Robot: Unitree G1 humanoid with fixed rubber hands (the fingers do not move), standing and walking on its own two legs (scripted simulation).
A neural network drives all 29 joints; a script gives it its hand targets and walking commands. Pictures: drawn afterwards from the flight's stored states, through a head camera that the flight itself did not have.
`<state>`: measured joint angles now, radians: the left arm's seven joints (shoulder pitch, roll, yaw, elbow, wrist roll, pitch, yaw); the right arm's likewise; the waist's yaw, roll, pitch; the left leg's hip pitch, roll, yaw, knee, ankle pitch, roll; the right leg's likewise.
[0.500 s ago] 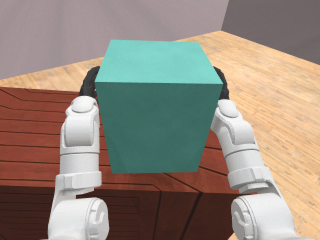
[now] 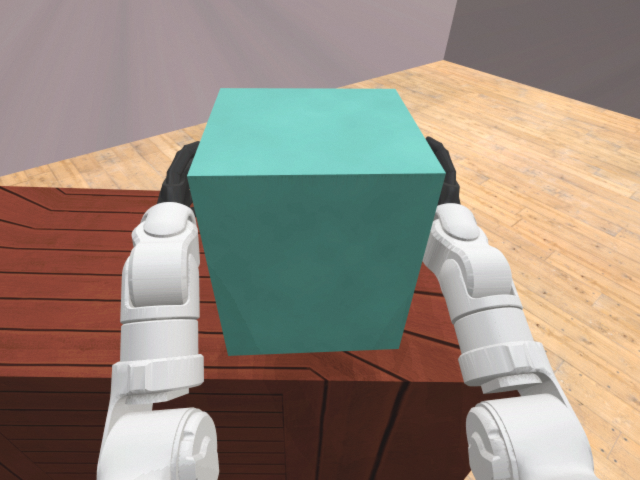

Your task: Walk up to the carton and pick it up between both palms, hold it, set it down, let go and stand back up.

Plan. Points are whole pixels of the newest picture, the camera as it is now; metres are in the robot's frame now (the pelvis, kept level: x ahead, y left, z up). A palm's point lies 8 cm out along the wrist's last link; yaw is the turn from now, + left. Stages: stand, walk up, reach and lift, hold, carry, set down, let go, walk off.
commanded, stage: set down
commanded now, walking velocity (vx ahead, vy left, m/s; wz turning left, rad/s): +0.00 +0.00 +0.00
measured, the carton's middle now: (311, 222) +0.38 +0.00 +0.19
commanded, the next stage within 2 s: none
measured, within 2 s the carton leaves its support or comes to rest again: neither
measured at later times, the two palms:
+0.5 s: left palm (192, 247) +0.39 +0.15 +0.14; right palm (416, 229) +0.41 -0.15 +0.15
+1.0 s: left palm (190, 250) +0.39 +0.16 +0.13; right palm (408, 227) +0.43 -0.14 +0.14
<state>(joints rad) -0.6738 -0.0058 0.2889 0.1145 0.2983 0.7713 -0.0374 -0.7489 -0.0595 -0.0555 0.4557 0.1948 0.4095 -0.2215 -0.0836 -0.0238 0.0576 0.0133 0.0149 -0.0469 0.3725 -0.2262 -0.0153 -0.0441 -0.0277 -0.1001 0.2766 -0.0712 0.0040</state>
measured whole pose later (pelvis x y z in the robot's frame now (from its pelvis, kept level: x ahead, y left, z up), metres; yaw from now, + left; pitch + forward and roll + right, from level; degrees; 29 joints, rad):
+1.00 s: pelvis +0.03 -0.01 +0.00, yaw +1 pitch -4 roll -1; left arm -0.58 -0.09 0.27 0.36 0.30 0.38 0.10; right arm -0.72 -0.06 -0.17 0.85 0.00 -0.13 -0.06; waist 0.02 -0.02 0.06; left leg -0.04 0.03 -0.06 0.34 -0.23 -0.03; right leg -0.09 -0.01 -0.12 0.25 -0.09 -0.01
